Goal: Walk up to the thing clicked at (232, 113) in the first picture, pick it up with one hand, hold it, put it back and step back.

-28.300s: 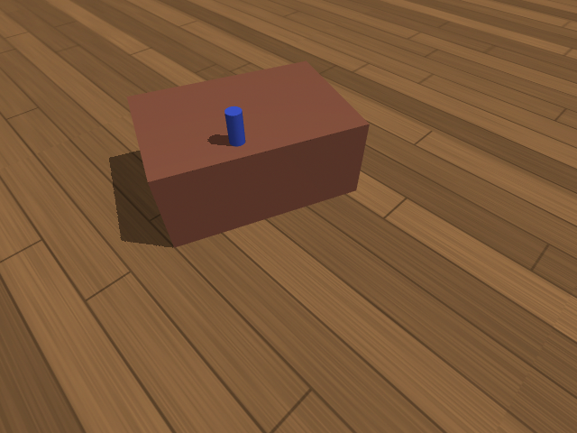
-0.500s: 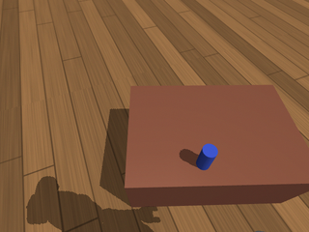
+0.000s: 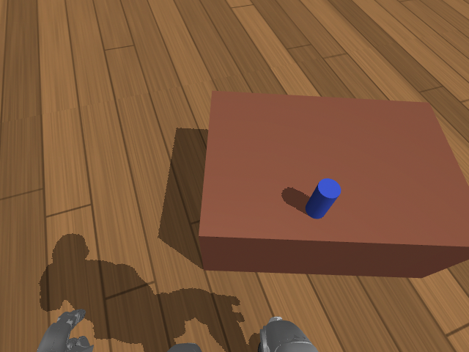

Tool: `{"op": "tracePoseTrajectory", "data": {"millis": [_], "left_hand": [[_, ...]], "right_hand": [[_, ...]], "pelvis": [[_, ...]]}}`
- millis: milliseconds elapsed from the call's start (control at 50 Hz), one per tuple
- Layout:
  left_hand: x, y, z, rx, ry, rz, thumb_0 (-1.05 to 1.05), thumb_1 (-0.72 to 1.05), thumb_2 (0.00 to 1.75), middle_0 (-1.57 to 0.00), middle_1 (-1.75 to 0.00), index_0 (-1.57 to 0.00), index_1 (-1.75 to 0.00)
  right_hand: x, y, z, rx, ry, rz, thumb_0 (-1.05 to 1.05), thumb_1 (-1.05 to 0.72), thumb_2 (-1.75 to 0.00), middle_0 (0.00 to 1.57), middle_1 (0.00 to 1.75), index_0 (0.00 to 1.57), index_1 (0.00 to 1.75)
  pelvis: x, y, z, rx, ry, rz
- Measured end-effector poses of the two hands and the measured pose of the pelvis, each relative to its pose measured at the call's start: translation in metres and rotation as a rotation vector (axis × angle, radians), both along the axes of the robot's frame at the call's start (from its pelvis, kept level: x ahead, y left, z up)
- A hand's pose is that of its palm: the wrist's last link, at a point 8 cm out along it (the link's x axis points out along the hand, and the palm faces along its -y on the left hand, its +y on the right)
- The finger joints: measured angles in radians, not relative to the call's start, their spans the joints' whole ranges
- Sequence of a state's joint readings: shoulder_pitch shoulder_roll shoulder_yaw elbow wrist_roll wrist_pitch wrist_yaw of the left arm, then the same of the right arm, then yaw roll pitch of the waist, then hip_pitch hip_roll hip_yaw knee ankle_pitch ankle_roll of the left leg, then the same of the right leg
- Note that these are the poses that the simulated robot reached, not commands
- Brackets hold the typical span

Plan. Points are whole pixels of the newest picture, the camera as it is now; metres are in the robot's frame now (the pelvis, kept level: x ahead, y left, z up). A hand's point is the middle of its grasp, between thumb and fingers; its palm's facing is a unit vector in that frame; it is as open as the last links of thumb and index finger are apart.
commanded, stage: step back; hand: right
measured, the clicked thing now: (321, 199) +0.53 -0.27 -0.30
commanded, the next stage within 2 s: none
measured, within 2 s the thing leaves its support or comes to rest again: neither
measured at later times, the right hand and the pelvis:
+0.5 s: hand out of the picture -0.01 -0.27 -0.15, palm faces +0.03 +0.93 -0.37, open 7.4 cm; pelvis -0.11 +0.00 +0.01, yaw -5 degrees
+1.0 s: hand out of the picture -0.15 -0.27 -0.14, palm faces +0.05 +0.91 -0.41, open 7.4 cm; pelvis -0.26 +0.01 -0.01, yaw -8 degrees
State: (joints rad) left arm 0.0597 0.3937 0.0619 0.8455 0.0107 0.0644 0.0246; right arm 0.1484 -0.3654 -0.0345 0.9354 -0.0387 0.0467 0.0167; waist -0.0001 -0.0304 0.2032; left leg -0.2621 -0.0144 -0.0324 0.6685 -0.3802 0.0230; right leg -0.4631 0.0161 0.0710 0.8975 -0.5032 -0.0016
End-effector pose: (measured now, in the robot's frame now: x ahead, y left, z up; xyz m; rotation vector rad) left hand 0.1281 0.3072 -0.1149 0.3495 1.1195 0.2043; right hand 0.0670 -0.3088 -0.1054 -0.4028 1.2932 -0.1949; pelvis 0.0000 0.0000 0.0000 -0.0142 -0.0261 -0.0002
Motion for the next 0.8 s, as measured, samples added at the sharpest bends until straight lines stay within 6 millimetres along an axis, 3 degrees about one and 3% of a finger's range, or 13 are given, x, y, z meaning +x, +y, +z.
{"op": "tracePoseTrajectory", "data": {"millis": [160, 340, 420, 520, 640, 800], "left_hand": [[-0.045, 0.001, 0.004, -0.008, 0.056, -0.01, 0.0, 0.91, 0.9, -0.2, -0.3, -0.2, -0.3], [-0.095, -0.017, 0.007, 0.033, 0.075, -0.065, 0.0, 0.91, 0.9, -0.2, -0.3, -0.2, -0.3], [-0.112, -0.02, 0.021, 0.033, 0.051, -0.065, 0.0, 0.91, 0.9, -0.2, -0.3, -0.2, -0.3], [-0.118, -0.012, 0.031, 0.053, -0.009, -0.071, 0.0, 0.9, 0.9, -0.2, -0.3, -0.2, -0.3], [-0.131, 0.012, 0.018, 0.039, -0.082, -0.074, 0.0, 0.9, 0.9, -0.2, -0.3, -0.2, -0.3], [-0.184, 0.02, 0.011, 0.005, -0.016, -0.045, 0.0, 0.91, 0.9, -0.2, -0.3, -0.2, -0.3]], "right_hand": [[-0.015, 0.004, 0.017, -0.019, -0.08, -0.019, 0.01, -0.9, -0.9, 0.21, 0.3, 0.2, 0.3], [-0.035, -0.014, -0.005, 0.025, -0.192, -0.059, 0.0, -0.9, -0.9, 0.21, 0.3, 0.2, 0.3], [-0.057, -0.012, -0.005, 0.045, -0.173, -0.077, 0.0, -0.9, -0.9, 0.21, 0.29, 0.2, 0.3], [-0.094, -0.007, -0.007, 0.032, -0.128, -0.057, 0.0, -0.9, -0.9, 0.21, 0.29, 0.2, 0.3], [-0.14, 0.008, -0.01, -0.005, -0.074, -0.024, 0.0, -0.9, -0.9, 0.21, 0.29, 0.2, 0.3], [-0.192, 0.024, 0.016, -0.01, -0.096, -0.039, 0.01, -0.9, -0.9, 0.21, 0.3, 0.2, 0.3]], "pelvis": [[-0.028, 0.002, 0.011, -0.012, 0.014, -0.043], [-0.071, -0.01, -0.003, -0.019, -0.011, -0.087], [-0.087, -0.008, 0.004, 0.021, -0.006, -0.099], [-0.111, -0.001, 0.006, 0.027, 0.009, -0.073], [-0.147, 0.017, -0.006, 0.025, 0.0, -0.03], [-0.189, 0.021, 0.008, -0.002, -0.008, -0.068]]}}
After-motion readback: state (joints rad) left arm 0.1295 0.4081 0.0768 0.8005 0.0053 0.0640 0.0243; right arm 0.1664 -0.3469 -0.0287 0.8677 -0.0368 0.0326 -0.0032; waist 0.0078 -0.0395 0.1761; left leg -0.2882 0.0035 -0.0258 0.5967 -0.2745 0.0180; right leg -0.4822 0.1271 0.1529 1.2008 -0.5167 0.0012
